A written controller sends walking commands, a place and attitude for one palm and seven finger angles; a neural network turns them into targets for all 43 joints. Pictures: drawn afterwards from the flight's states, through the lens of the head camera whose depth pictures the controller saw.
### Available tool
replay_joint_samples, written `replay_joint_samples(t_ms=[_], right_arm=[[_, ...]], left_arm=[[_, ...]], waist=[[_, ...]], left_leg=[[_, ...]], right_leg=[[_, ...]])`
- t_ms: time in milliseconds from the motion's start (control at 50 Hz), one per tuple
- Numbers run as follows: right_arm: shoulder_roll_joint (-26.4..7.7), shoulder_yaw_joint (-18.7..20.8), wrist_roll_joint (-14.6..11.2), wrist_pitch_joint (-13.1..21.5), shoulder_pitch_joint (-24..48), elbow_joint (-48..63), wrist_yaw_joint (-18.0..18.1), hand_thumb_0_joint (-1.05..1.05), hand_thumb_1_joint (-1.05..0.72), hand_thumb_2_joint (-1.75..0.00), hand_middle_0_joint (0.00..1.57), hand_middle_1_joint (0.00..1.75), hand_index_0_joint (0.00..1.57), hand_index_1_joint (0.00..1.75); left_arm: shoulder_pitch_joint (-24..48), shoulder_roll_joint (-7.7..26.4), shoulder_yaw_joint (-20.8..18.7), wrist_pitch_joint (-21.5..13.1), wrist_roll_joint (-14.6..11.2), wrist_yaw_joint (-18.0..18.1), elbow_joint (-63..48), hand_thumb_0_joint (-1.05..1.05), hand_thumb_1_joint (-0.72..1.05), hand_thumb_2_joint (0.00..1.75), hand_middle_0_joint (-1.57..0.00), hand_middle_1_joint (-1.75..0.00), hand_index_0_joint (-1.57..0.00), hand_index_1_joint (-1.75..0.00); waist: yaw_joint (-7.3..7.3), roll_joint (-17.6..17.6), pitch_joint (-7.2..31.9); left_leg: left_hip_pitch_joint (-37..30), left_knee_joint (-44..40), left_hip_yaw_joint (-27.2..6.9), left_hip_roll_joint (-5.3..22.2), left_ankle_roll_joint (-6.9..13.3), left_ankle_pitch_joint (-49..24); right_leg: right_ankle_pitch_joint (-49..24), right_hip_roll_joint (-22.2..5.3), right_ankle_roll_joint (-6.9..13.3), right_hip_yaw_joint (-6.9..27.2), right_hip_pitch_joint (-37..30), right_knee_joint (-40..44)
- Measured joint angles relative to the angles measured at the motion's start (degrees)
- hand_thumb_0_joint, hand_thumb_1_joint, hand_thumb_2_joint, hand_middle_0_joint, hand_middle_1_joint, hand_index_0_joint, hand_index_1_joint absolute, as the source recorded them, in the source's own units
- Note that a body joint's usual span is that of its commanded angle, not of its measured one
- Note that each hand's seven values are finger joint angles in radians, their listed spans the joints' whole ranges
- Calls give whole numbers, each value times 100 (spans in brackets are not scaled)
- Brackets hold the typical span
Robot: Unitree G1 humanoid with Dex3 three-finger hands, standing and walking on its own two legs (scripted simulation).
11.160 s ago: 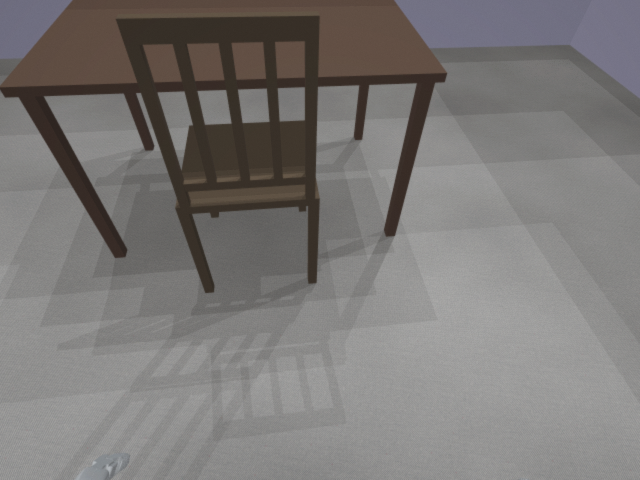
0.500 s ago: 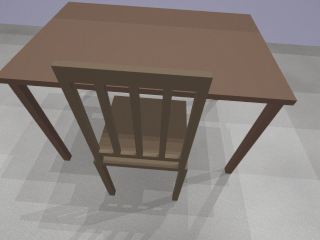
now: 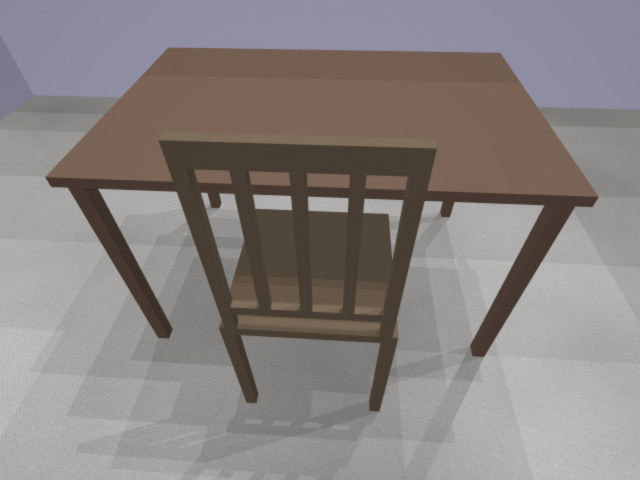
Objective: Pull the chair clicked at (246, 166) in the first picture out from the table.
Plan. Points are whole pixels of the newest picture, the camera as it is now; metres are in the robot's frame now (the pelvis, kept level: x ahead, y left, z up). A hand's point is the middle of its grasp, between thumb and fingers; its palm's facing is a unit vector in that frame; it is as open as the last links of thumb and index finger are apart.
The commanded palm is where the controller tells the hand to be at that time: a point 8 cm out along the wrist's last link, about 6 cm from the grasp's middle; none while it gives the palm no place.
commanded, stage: come to a stop and stand still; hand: left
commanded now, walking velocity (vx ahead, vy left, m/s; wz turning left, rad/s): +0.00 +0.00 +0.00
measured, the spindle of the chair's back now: (303, 250) +0.52 +0.07 -0.05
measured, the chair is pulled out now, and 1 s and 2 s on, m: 0.00 0.00 0.00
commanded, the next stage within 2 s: look again from close up in 0.18 s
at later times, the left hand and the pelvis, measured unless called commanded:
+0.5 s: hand out of the picture -0.01 +0.14 -0.17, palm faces +0.05 -0.99 -0.15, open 7.4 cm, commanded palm none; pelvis +0.01 -0.01 +0.00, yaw +0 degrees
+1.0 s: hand out of the picture +0.03 +0.14 -0.17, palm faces +0.04 -0.99 -0.17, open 7.3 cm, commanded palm none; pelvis +0.04 -0.02 +0.01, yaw +0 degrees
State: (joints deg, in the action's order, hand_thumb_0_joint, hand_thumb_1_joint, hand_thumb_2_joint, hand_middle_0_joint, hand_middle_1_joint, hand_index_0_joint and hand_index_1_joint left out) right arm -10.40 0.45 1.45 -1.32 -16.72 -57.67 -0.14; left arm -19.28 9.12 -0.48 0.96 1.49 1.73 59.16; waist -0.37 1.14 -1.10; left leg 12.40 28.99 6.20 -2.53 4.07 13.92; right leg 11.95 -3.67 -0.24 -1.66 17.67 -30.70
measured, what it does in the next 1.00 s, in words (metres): stands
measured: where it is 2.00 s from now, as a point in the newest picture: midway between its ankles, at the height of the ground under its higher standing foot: outside the picture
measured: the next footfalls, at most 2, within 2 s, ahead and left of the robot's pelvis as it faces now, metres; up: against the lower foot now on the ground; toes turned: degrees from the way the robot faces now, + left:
none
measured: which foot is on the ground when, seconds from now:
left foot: down 0.00-1.00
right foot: down 0.00-1.00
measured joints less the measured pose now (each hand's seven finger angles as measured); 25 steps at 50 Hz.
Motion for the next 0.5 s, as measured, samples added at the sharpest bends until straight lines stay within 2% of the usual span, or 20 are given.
replay_joint_samples(t_ms=[200,500], right_arm=[[112,-9,-29,55,-159,-239,32,0,-91,-90,20,30,19,30],[316,-56,-62,164,-222,-561,73,0,-91,-90,20,30,19,30]], left_arm=[[-249,-206,22,-46,-23,-21,210,0,91,90,-19,-30,-19,-30],[-72,-359,65,-163,-27,7,333,0,91,90,-20,-30,-20,-30]], waist=[[25,-69,-23],[39,-128,50]], left_leg=[[81,-104,-21,6,-6,-105],[-52,-258,-48,-10,-43,-85]], right_leg=[[-103,110,-13,141,52,155],[-284,139,-45,192,-58,284]])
